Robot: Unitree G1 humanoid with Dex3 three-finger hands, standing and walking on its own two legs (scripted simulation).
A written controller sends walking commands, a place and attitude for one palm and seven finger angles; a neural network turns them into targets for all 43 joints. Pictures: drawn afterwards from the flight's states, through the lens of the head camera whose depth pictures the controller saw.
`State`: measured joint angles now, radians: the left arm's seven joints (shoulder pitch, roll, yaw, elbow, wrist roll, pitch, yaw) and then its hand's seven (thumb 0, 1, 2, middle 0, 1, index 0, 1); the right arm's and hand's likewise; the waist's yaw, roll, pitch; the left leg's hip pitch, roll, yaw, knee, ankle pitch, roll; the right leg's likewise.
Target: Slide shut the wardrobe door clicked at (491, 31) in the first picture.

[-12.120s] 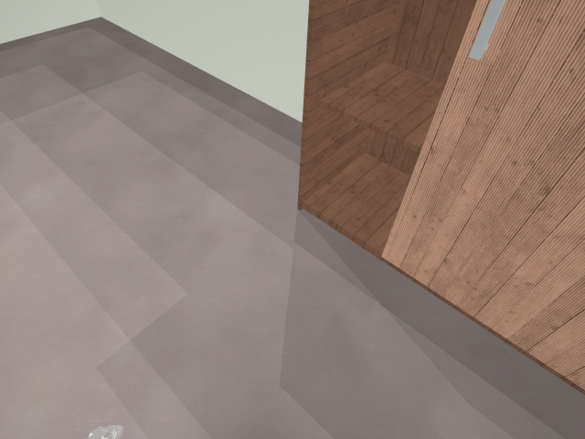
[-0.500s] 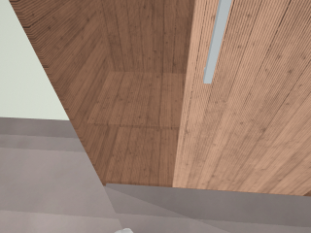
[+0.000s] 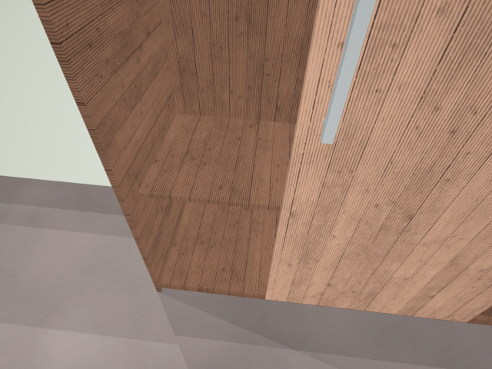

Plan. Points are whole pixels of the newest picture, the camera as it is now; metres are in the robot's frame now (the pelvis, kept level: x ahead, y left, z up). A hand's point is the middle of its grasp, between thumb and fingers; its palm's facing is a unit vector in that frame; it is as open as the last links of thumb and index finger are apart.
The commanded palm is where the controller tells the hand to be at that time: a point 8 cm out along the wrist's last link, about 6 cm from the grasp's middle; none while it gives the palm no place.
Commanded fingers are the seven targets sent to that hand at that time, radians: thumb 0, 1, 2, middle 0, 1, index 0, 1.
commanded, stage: come to a stop and stand still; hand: right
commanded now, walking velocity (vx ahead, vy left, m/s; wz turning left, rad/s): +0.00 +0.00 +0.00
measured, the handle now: (345, 62) +0.51 -0.12 +0.28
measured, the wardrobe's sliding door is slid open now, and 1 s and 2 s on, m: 0.44 0.44 0.44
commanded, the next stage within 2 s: look again from close up in 0.42 s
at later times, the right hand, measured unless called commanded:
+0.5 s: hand out of the picture -0.02 -0.15 -0.17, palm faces +0.05 +0.98 -0.17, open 7.3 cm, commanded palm none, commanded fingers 0.00 -0.90 -0.90 0.20 0.30 0.20 0.30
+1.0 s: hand out of the picture -0.03 -0.16 -0.17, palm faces +0.05 +0.98 -0.17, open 7.3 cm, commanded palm none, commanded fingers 0.00 -0.90 -0.90 0.20 0.30 0.20 0.30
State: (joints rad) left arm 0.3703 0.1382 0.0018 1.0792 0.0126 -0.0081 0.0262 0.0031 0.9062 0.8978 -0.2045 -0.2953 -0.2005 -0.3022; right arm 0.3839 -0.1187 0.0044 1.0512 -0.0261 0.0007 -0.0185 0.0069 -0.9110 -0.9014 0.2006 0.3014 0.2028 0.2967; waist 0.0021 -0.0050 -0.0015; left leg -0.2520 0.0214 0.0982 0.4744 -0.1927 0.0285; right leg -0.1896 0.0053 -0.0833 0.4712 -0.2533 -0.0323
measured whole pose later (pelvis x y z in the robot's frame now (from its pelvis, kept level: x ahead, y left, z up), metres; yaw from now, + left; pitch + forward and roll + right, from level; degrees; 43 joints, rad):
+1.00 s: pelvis +0.00 -0.01 +0.00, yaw +0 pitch -2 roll +0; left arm 0.35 0.11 -0.01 1.14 0.01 -0.01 0.02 0.00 0.91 0.90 -0.20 -0.30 -0.20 -0.30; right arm 0.37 -0.10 0.01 1.12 -0.02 -0.02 -0.05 0.00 -0.91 -0.90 0.20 0.30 0.20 0.30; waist 0.00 -0.01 0.00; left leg -0.22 0.03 0.10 0.42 -0.17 0.02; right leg -0.16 0.02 -0.08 0.41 -0.23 -0.04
